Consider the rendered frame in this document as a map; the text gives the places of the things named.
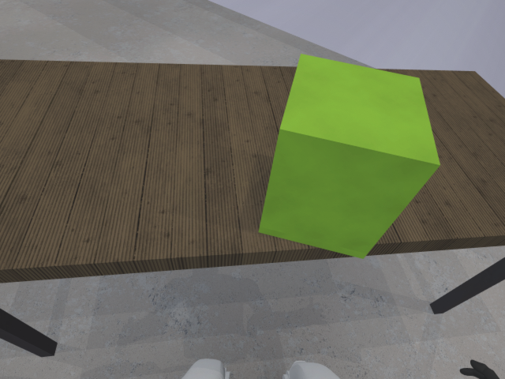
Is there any right robot hand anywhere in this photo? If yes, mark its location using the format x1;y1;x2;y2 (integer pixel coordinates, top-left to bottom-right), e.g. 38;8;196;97
460;360;499;379

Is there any table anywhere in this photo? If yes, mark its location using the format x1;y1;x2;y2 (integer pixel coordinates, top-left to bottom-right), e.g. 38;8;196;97
0;59;505;357

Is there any left robot thigh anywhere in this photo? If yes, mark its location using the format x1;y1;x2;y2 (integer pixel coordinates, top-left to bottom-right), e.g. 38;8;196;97
182;358;230;379

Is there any robot thigh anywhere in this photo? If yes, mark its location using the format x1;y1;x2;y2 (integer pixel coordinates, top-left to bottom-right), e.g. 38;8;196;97
282;362;340;379
182;358;230;379

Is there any carton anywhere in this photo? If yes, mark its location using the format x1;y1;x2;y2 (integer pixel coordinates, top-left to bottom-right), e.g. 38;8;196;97
259;54;440;259

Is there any right robot thigh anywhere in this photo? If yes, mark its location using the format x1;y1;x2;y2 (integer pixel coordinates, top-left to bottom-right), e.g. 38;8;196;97
282;362;340;379

